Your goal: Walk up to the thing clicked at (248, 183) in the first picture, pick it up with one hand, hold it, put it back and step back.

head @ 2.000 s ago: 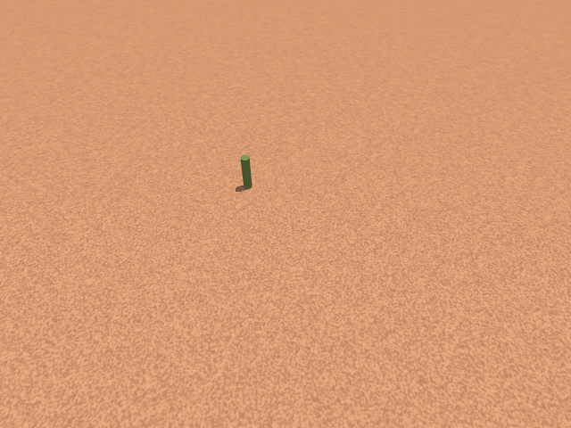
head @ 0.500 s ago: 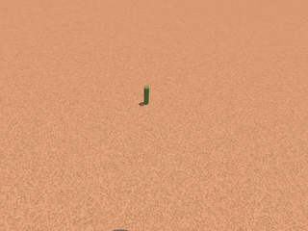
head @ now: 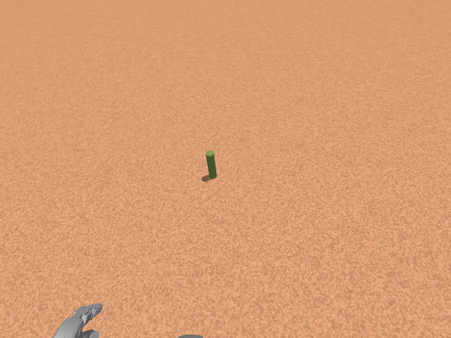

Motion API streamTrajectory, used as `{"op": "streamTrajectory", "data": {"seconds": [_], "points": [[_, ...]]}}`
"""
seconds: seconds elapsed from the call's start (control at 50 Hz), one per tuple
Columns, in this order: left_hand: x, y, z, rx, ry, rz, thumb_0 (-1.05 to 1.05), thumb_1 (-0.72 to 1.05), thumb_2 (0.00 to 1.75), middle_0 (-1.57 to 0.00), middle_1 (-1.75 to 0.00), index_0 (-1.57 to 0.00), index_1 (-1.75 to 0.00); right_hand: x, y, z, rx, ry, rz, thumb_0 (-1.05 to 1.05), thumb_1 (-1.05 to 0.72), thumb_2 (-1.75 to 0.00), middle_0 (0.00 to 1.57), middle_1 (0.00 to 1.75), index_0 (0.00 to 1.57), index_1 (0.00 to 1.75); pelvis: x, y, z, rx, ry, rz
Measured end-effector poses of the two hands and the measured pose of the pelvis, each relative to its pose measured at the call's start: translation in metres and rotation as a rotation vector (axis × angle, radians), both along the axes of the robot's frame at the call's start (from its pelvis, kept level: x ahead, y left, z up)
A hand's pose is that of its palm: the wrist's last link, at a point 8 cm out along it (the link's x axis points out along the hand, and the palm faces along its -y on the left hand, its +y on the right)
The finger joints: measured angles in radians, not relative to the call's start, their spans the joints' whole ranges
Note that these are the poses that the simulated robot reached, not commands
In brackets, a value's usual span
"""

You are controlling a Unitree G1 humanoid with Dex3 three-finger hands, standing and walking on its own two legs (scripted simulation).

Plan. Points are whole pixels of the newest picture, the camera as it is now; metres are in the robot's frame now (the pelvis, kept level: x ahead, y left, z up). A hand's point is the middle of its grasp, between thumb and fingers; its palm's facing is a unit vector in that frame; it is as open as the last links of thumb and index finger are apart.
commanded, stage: walk up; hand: left
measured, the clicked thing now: (211, 165) +1.08 +0.20 -0.66
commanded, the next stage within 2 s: none
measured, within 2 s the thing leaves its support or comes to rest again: neither
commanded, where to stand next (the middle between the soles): +0.75 -0.01 m, yaw +0 degrees
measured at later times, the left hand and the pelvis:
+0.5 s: hand (113, 275) +0.27 +0.30 -0.14, palm faces -0.07 -0.94 -0.32, open 7.4 cm; pelvis +0.23 +0.03 +0.01, yaw -1 degrees
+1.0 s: hand (155, 191) +0.49 +0.24 -0.11, palm faces -0.02 -0.92 -0.39, open 7.4 cm; pelvis +0.42 -0.03 +0.01, yaw +0 degrees
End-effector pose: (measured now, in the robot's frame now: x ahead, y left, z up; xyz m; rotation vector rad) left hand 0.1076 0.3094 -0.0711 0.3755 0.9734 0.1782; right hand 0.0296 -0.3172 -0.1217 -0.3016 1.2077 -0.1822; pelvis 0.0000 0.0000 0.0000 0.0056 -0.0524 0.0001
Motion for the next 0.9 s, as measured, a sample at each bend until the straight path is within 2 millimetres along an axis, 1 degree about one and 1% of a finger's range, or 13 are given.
{"op": "streamTrajectory", "data": {"seconds": [0.1,0.2,0.26,0.32,0.4,0.46,0.52,0.62,0.7,0.74,0.78,0.84,0.9], "points": [[0.005,-0.001,-0.002,-0.013,0.075,0.037,0.00,0.90,0.90,-0.20,-0.30,-0.20,-0.30,0.078,-0.002,0.021,-0.006,-0.070,0.059,0.00,-0.90,-0.90,0.20,0.30,0.21,0.30,0.044,-0.002,0.010,-0.012,0.012,0.001],[0.015,0.013,-0.018,-0.032,0.154,0.077,0.00,0.90,0.90,-0.21,-0.30,-0.20,-0.30,0.149,0.003,0.036,-0.038,-0.096,0.109,0.00,-0.90,-0.90,0.20,0.30,0.21,0.30,0.092,0.005,0.009,-0.025,0.017,0.010],[0.028,0.026,-0.033,-0.047,0.190,0.098,0.00,0.90,0.90,-0.21,-0.30,-0.20,-0.30,0.193,0.011,0.040,-0.066,-0.119,0.128,0.00,-0.90,-0.90,0.20,0.30,0.21,0.30,0.125,0.015,0.001,-0.034,0.016,0.017],[0.051,0.039,-0.051,-0.050,0.233,0.105,0.00,0.90,0.90,-0.20,-0.30,-0.20,-0.30,0.232,0.020,0.040,-0.102,-0.171,0.134,0.00,-0.90,-0.90,0.20,0.30,0.21,0.30,0.156,0.027,-0.010,-0.013,0.012,0.011],[0.094,0.041,-0.051,-0.053,0.257,0.075,0.01,0.90,0.90,-0.20,-0.30,-0.20,-0.30,0.257,0.030,0.050,-0.095,-0.211,0.086,0.00,-0.90,-0.90,0.20,0.30,0.21,0.30,0.188,0.031,-0.003,-0.003,0.007,-0.001],[0.132,0.040,-0.044,-0.059,0.235,0.050,0.01,0.90,0.90,-0.20,-0.30,-0.20,-0.30,0.266,0.033,0.055,-0.087,-0.194,0.065,0.00,-0.90,-0.90,0.20,0.30,0.21,0.30,0.212,0.031,0.005,0.005,0.007,-0.011],[0.168,0.038,-0.034,-0.058,0.216,0.026,0.00,0.90,0.90,-0.20,-0.30,-0.20,-0.30,0.271,0.031,0.054,-0.077,-0.158,0.051,0.00,-0.90,-0.90,0.20,0.30,0.21,0.30,0.235,0.029,0.010,0.008,0.009,-0.017],[0.233,0.027,-0.020,-0.035,0.186,-0.010,0.00,0.90,0.90,-0.20,-0.30,-0.20,-0.30,0.281,0.016,0.041,-0.052,-0.092,0.011,0.00,-0.90,-0.90,0.21,0.30,0.21,0.30,0.276,0.018,0.010,0.019,0.010,-0.021],[0.290,0.012,-0.013,0.003,0.138,-0.027,0.00,0.90,0.90,-0.20,-0.30,-0.20,-0.30,0.297,-0.006,0.020,-0.031,-0.041,-0.022,0.00,-0.90,-0.90,0.21,0.30,0.21,0.30,0.314,-0.001,0.002,0.032,0.013,-0.022],[0.317,0.003,-0.012,0.027,0.097,-0.025,0.00,0.90,0.90,-0.20,-0.30,-0.20,-0.30,0.311,-0.018,0.006,-0.026,-0.021,-0.026,0.00,-0.90,-0.90,0.21,0.30,0.21,0.30,0.333,-0.012,-0.007,0.019,0.009,-0.018],[0.336,-0.007,-0.009,0.036,0.056,-0.020,0.00,0.90,0.90,-0.20,-0.30,-0.20,-0.30,0.329,-0.024,-0.001,-0.021,0.000,-0.023,0.00,-0.90,-0.90,0.20,0.30,0.21,0.30,0.347,-0.020,-0.008,0.013,0.005,-0.013],[0.353,-0.020,0.001,0.029,0.030,-0.003,0.00,0.90,0.90,-0.20,-0.30,-0.20,-0.30,0.361,-0.027,0.000,-0.004,0.001,-0.002,0.00,-0.90,-0.90,0.20,0.30,0.21,0.30,0.366,-0.025,-0.001,0.017,0.001,-0.007],[0.362,-0.027,0.007,0.023,0.041,0.012,0.00,0.90,0.90,-0.20,-0.30,-0.20,-0.30,0.396,-0.028,0.006,0.009,-0.024,0.026,0.00,-0.90,-0.90,0.20,0.30,0.21,0.30,0.386,-0.028,0.006,0.011,0.006,-0.003]]}}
